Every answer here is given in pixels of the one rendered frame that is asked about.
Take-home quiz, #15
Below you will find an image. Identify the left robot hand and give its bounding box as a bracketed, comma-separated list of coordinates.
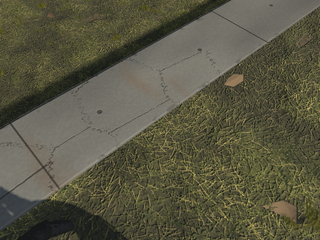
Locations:
[17, 220, 74, 240]

